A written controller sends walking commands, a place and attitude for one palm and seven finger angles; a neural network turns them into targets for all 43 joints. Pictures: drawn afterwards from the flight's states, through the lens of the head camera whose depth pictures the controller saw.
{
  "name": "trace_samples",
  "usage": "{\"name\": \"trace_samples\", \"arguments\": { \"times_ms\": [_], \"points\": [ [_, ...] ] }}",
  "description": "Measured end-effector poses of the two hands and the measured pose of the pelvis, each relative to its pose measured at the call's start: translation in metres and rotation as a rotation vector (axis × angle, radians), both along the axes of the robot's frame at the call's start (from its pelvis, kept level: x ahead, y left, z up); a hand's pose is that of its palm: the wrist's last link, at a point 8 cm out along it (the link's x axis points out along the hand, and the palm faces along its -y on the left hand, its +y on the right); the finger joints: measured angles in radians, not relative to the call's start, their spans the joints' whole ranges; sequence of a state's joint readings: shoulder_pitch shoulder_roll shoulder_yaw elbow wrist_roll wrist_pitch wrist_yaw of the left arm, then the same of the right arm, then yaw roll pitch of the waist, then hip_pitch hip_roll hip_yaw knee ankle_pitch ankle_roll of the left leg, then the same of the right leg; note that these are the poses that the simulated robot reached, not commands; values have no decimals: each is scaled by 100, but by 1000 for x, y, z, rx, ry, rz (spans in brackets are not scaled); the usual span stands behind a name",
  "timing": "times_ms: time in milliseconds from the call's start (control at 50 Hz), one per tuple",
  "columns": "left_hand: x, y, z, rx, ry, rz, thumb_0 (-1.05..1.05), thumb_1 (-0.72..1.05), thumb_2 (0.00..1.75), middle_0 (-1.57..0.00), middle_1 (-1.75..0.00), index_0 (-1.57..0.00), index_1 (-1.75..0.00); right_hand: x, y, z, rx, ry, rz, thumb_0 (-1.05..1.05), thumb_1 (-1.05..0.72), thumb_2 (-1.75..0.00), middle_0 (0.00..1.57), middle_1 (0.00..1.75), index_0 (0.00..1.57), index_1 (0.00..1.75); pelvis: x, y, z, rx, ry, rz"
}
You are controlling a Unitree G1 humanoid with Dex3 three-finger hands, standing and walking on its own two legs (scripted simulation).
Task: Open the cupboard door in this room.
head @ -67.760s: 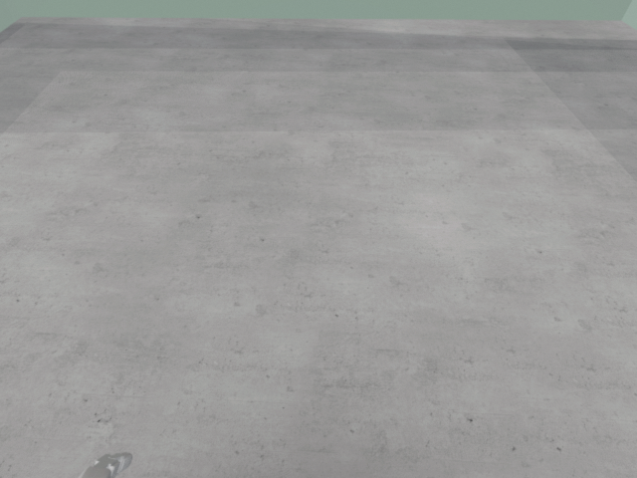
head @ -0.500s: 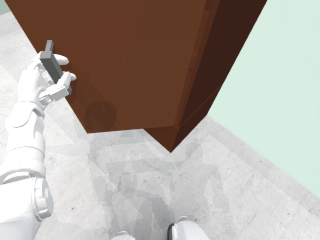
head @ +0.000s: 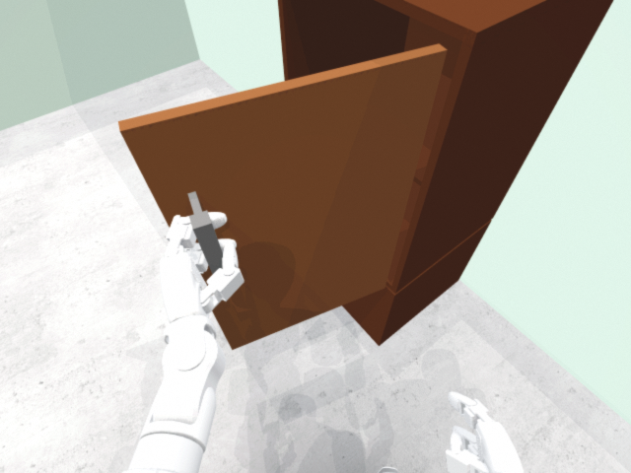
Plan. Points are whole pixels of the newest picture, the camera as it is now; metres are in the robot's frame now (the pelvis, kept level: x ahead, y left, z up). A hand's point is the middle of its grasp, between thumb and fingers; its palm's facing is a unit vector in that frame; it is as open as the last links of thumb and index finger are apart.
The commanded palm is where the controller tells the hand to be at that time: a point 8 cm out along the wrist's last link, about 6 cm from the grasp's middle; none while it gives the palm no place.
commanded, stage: pull the door open along its arc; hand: left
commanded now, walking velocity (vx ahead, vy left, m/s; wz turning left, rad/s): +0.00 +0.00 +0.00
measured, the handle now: (209, 239) +0.39 +0.17 +0.07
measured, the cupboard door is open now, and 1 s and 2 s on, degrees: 75 90 93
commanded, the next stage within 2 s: open thumb and fingers to let go in 0.28 s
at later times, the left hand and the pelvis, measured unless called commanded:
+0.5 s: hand (276, 319) +0.28 +0.06 +0.07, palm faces +0.36 -0.93 -0.03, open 6.2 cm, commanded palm +0.24 +0.12 +0.07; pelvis +0.00 -0.03 +0.00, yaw +2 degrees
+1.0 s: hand (271, 313) +0.29 +0.07 +0.07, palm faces +0.32 -0.95 +0.00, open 13.7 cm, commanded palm +0.24 +0.11 +0.07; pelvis -0.02 -0.02 +0.00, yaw +2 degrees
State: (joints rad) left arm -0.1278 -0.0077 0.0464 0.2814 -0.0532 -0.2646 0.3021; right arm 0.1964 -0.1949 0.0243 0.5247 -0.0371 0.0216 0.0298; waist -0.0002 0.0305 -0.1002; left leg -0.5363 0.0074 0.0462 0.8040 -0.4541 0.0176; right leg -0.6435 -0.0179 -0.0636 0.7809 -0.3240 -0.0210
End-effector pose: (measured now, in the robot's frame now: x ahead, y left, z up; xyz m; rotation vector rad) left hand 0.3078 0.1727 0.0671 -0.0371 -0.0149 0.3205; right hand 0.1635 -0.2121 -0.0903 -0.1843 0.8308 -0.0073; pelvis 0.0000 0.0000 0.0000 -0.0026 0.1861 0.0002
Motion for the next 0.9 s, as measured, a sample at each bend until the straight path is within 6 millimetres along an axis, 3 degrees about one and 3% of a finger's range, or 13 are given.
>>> {"name": "trace_samples", "arguments": {
  "times_ms": [260,380,540,660,900],
  "points": [
    [-48,-43,4,15,45,22,2,69,78,-31,-131,-33,-132,-7,-25,-1,-24,30,-6,1,-90,-90,20,30,20,30,8,-21,6,7,-54,19],
    [-67,-64,5,3,54,36,2,69,77,-30,-131,-34,-133,-1,-36,1,-38,-2,0,1,-90,-90,20,30,20,30,9,-27,5,11,-61,26],
    [-62,-63,2,69,30,44,1,62,77,-34,-132,-35,-133,13,-33,-1,-47,-41,30,1,-91,-90,20,30,20,30,0,-34,-1,18,-60,39],
    [-61,-58,4,37,38,28,1,41,69,-36,-129,-36,-130,14,-25,0,-25,-65,33,1,-90,-90,20,30,20,30,-4,-33,1,17,-67,41],
    [-59,-57,3,33,26,14,0,-26,40,-31,-121,-33,-121,-6,-17,-2,-35,-37,34,1,-90,-90,20,30,20,30,-14,-23,0,15,-75,38]
  ]
}}
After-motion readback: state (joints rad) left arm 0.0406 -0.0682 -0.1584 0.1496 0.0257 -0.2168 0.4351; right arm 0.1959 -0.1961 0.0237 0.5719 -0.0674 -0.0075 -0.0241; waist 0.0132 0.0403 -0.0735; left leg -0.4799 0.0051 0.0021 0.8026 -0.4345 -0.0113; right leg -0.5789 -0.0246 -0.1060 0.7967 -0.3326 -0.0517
